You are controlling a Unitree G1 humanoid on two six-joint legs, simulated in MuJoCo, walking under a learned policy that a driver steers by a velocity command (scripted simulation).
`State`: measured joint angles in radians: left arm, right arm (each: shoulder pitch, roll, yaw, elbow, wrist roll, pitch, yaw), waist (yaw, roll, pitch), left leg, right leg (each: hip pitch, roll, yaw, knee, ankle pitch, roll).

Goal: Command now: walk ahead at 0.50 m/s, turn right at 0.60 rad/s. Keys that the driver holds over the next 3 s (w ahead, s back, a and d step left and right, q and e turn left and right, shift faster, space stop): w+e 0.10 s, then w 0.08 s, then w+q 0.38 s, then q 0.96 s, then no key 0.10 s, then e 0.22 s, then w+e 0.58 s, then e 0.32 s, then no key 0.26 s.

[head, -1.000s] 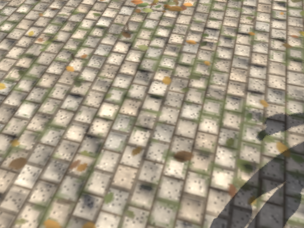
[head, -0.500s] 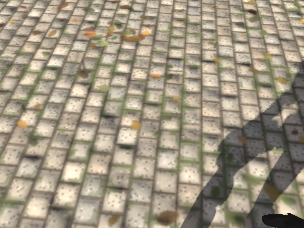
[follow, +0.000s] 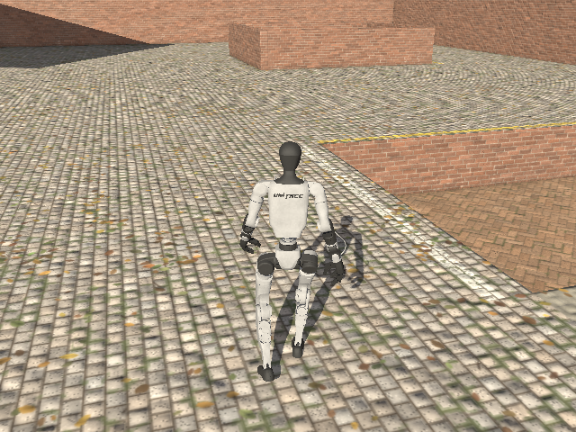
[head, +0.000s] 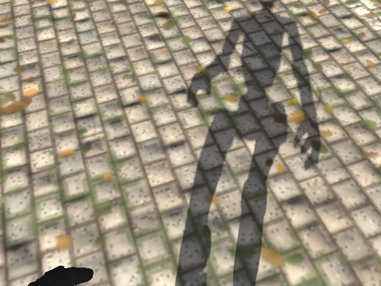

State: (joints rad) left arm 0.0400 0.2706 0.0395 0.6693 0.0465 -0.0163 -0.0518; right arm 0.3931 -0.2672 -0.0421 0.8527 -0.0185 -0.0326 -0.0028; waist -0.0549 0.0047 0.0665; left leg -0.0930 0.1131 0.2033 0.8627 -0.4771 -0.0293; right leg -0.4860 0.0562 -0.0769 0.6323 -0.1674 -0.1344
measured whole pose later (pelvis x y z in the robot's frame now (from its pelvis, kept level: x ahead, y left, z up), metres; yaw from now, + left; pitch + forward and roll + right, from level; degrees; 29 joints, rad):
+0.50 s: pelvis +0.29 +0.00 +0.01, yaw -2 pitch +2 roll -1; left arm 0.42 0.26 0.03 0.91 0.03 -0.07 0.02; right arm 0.11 -0.25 -0.02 0.72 -0.03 -0.02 0.04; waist 0.05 0.02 0.03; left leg -0.53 -0.01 0.08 0.59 -0.13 0.09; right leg 0.17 0.11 0.00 0.21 -0.39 -0.10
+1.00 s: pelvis +0.50 +0.00 +0.02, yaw +16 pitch +1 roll +1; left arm 0.11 0.27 -0.01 0.73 0.02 -0.03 0.02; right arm 0.33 -0.30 -0.08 0.79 -0.01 0.03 -0.01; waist -0.07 -0.02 0.05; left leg -0.17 -0.18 -0.20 0.51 -0.33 0.08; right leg -0.43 0.03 0.08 0.59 -0.19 0.02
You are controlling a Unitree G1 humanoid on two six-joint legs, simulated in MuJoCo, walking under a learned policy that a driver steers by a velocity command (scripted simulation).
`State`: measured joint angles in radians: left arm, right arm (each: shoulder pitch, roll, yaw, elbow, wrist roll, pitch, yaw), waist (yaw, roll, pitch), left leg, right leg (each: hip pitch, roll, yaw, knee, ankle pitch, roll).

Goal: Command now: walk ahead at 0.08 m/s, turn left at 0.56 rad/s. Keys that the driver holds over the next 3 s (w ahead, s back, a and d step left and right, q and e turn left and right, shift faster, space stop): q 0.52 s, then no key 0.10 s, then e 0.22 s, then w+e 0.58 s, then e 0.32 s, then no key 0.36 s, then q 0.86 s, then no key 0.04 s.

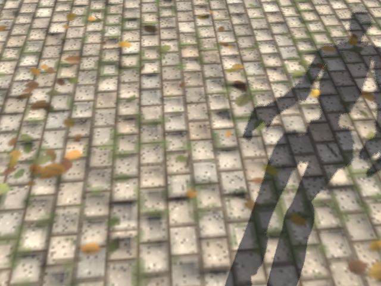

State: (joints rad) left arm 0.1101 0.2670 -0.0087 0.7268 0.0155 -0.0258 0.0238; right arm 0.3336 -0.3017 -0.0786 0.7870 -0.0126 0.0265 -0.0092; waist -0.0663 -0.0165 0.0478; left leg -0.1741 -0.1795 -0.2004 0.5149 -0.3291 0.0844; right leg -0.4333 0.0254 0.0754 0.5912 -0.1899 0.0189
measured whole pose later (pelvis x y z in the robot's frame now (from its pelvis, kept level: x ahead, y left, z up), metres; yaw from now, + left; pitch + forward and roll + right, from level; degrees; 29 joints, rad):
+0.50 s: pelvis +0.00 +0.01 +0.00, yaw +18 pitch -1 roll -1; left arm 0.22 0.31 0.05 0.74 0.03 0.06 0.02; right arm 0.21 -0.28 -0.04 0.69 -0.02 0.06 0.03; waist 0.01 -0.04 0.05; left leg -0.27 -0.04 0.00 0.61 -0.31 0.06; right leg -0.40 -0.07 -0.09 0.78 -0.44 0.02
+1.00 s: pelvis +0.01 +0.01 +0.01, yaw +15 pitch +0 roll +0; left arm 0.34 0.25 0.04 0.85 0.02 0.02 0.00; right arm 0.19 -0.27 -0.03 0.76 -0.03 0.02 -0.01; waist 0.03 0.03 0.01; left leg -0.35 -0.07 0.00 0.82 -0.45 0.05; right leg -0.17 0.06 0.07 0.47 -0.30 -0.06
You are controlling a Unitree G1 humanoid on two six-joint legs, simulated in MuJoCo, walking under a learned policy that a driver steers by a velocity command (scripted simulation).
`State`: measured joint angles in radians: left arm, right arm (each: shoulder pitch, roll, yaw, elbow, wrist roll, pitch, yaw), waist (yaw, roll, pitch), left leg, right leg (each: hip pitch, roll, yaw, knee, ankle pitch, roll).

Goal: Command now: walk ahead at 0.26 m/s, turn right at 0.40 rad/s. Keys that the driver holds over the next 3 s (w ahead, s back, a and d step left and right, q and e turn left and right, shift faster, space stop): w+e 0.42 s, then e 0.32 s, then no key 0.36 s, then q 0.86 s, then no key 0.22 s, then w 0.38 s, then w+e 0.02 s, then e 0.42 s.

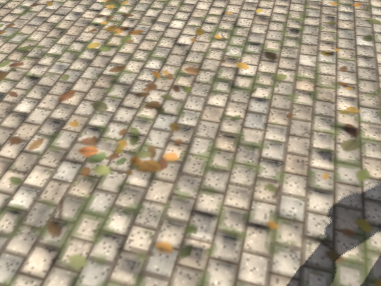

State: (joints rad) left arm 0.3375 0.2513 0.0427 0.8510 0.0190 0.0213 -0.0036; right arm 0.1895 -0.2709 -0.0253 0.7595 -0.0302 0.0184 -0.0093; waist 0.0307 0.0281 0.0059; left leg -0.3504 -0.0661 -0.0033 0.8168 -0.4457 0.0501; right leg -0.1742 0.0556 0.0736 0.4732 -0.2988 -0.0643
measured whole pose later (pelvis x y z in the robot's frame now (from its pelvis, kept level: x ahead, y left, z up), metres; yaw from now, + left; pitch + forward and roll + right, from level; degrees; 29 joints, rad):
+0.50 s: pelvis +0.16 +0.02 +0.01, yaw -17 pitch +1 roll +0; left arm 0.15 0.31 0.07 0.77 0.04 0.01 -0.08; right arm 0.39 -0.25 -0.03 0.82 -0.02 -0.08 -0.01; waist -0.04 -0.05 0.01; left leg -0.03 -0.01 0.12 0.26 -0.25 0.03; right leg -0.64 -0.02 0.03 1.02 -0.18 -0.02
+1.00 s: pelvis +0.28 -0.05 +0.00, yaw -30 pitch +0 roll +1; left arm 0.22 0.24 0.05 0.78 0.02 0.01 0.00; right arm 0.21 -0.26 -0.04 0.78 -0.03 0.05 -0.02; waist 0.02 0.03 0.07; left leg -0.53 0.06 -0.04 0.97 -0.34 -0.03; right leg -0.30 0.13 0.03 0.39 -0.09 -0.12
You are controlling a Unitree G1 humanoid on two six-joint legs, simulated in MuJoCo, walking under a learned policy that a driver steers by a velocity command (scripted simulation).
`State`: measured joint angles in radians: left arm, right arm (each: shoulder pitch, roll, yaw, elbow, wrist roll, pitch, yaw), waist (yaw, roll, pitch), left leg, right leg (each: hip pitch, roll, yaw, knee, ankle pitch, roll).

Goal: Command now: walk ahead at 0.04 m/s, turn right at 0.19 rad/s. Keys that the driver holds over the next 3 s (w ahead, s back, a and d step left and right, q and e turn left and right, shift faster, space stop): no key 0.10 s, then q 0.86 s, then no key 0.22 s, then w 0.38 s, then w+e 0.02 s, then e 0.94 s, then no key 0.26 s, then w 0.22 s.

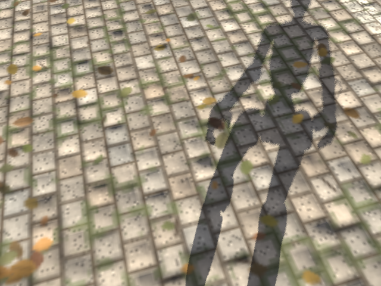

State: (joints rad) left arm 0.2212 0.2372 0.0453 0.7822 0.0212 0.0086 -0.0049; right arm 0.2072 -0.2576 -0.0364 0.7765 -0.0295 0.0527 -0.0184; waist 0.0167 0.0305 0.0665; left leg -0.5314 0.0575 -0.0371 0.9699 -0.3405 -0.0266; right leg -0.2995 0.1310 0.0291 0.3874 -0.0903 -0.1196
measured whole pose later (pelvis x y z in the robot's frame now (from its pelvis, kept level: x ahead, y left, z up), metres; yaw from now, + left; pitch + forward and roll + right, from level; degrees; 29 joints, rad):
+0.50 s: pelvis +0.03 +0.03 +0.00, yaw +9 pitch +0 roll +0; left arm 0.20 0.27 0.05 0.81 0.02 0.01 0.05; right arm 0.22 -0.28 -0.06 0.79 -0.01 0.04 -0.01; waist 0.00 0.02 0.04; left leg -0.35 -0.08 -0.10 0.76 -0.44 0.03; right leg -0.29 0.05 -0.07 0.51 -0.23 -0.08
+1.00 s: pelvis +0.00 +0.07 +0.01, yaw +26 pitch +1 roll -1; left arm 0.18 0.30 0.06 0.77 0.02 0.05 0.01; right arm 0.24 -0.29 -0.06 0.72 -0.01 0.05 0.00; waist 0.00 -0.03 0.07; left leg -0.23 -0.08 -0.09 0.43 -0.21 0.07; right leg -0.48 -0.01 0.02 0.99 -0.38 0.04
